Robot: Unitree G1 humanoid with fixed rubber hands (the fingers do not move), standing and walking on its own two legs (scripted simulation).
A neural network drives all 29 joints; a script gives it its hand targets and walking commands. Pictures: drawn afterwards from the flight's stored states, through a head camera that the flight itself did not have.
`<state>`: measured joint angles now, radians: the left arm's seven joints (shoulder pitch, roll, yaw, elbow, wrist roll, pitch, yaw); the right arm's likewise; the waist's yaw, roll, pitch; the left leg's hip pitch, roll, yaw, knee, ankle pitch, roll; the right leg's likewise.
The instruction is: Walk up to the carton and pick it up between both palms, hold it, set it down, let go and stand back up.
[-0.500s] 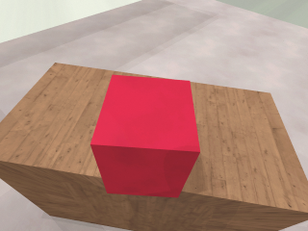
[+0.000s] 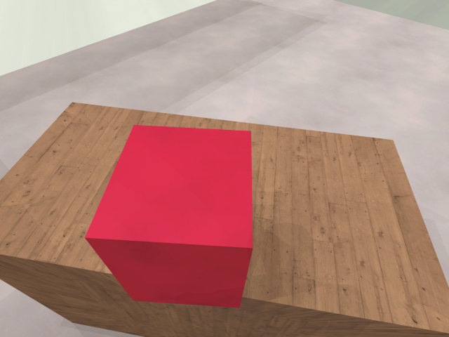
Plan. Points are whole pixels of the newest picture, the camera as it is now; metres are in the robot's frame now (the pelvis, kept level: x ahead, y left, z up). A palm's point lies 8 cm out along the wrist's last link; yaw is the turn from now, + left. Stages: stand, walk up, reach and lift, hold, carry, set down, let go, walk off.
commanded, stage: walk up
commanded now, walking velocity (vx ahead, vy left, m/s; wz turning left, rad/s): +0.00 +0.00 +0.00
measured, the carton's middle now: (189, 220) +0.32 +0.06 +0.05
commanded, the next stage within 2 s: none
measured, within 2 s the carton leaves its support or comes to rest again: neither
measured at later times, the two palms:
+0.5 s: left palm out of the picture -0.03 +0.18 -0.15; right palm out of the picture -0.02 -0.22 -0.16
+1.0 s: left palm out of the picture -0.05 +0.27 -0.17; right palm out of the picture +0.03 -0.20 -0.15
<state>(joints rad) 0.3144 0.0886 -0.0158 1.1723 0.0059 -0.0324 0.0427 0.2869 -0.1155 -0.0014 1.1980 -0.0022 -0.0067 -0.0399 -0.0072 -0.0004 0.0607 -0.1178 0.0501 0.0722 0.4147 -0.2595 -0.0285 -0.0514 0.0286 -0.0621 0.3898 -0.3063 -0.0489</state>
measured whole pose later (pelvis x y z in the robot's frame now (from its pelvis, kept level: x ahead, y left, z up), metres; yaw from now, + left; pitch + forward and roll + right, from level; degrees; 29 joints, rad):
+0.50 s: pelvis +0.01 -0.02 +0.00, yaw +0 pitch -2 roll +0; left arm 0.34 0.09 -0.01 1.17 0.00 -0.03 0.05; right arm 0.28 -0.10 0.01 1.21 0.00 0.00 -0.05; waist 0.00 0.01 0.06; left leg -0.12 0.09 0.06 0.45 -0.29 -0.06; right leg -0.03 0.07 -0.07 0.38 -0.32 -0.08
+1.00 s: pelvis -0.04 +0.03 -0.02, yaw +1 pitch +1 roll -2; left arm 0.25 0.20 0.03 1.06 0.04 0.02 0.06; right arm 0.11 -0.16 -0.04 1.03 0.01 0.04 -0.06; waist 0.01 -0.02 0.14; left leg -0.32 0.05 0.03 0.71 -0.39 -0.02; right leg -0.26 0.01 -0.08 0.60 -0.34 -0.02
